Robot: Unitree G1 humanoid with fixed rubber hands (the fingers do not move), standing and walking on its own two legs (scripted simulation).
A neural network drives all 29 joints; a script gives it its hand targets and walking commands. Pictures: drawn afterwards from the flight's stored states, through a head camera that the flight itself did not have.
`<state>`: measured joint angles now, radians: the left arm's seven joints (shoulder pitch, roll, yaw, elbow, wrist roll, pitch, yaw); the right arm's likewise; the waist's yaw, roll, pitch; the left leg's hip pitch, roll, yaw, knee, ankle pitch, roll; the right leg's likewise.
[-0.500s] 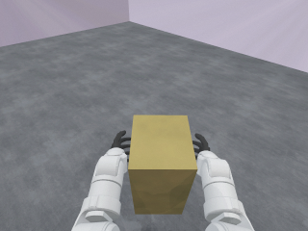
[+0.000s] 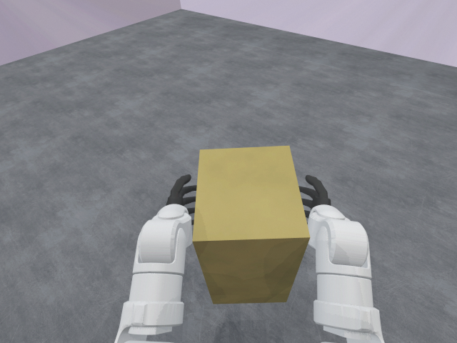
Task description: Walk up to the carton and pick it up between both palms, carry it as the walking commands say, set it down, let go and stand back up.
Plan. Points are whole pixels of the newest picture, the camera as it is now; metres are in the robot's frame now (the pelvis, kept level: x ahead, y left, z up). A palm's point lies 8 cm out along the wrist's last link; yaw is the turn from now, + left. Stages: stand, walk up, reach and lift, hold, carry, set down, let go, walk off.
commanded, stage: carry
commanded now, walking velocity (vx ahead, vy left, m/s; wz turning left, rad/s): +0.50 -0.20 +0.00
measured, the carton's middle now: (247, 233) +0.32 +0.00 +0.03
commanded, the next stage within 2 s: none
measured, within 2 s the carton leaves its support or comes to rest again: neither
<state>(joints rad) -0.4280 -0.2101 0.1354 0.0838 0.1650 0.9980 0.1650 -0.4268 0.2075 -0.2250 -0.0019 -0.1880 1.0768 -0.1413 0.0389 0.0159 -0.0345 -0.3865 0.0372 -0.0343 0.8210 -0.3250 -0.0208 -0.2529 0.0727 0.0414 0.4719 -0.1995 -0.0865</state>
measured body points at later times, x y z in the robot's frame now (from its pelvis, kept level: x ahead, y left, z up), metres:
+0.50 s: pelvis +0.19 -0.05 +0.00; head +0.23 -0.08 +0.44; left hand +0.51 +0.08 +0.09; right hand +0.53 -0.16 +0.08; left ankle +0.23 +0.09 -0.73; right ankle +0.03 -0.06 -0.73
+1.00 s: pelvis +0.49 -0.15 +0.00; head +0.50 -0.18 +0.45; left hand +0.81 -0.04 +0.11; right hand +0.81 -0.28 +0.10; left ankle +0.51 +0.00 -0.68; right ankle +0.40 -0.20 -0.74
